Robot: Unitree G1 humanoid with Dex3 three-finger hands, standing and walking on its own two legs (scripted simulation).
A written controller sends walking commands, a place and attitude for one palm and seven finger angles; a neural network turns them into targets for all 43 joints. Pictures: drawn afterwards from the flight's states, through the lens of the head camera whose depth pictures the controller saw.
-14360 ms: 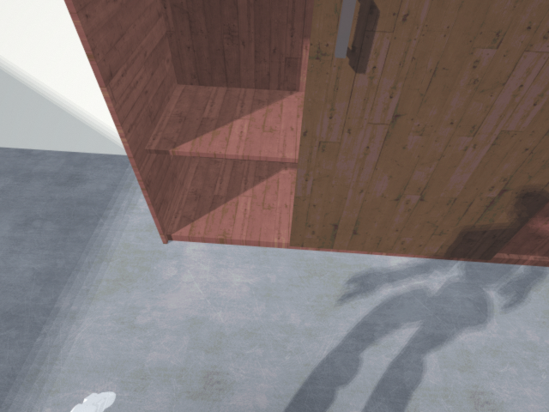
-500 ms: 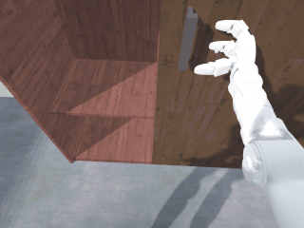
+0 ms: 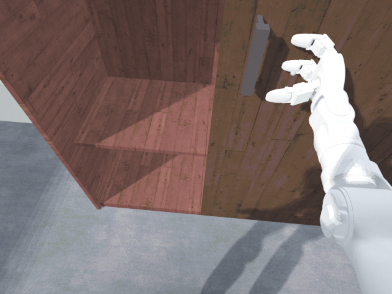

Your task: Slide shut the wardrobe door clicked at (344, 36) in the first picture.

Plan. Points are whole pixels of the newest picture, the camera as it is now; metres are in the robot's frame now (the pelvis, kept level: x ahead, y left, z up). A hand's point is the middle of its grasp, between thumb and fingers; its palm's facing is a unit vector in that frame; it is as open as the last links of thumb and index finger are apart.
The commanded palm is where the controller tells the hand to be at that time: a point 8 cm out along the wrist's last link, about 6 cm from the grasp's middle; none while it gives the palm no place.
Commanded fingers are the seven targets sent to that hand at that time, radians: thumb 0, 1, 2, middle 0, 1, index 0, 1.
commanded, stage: move the hooked fingers beside the handle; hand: right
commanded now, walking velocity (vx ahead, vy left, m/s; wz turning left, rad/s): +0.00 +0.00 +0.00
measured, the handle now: (252, 57) +0.53 -0.05 +0.21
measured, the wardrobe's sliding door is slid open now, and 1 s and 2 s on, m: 0.54 0.54 0.54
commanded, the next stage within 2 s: feel for the door with the fingertips in 1.86 s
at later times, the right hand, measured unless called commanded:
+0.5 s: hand (293, 73) +0.49 -0.12 +0.21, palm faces +0.03 +1.00 +0.00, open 13.9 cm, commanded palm +0.47 -0.16 +0.19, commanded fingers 0.00 0.50 -0.30 0.30 1.20 0.30 1.20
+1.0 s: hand (289, 75) +0.49 -0.11 +0.20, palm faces +0.01 +1.00 +0.01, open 14.0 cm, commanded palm +0.46 -0.16 +0.20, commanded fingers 0.00 0.50 -0.30 0.30 1.20 0.30 1.20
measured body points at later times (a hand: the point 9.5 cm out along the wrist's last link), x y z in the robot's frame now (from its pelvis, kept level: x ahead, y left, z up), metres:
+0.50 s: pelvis +0.01 +0.00 +0.00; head +0.04 +0.01 +0.45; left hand +0.05 +0.26 -0.12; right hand +0.49 -0.18 +0.21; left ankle +0.01 +0.11 -0.73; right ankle +0.00 -0.09 -0.73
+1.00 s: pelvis +0.02 +0.00 +0.01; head +0.04 +0.01 +0.46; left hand +0.09 +0.26 -0.11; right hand +0.48 -0.17 +0.21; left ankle +0.01 +0.11 -0.73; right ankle +0.00 -0.09 -0.73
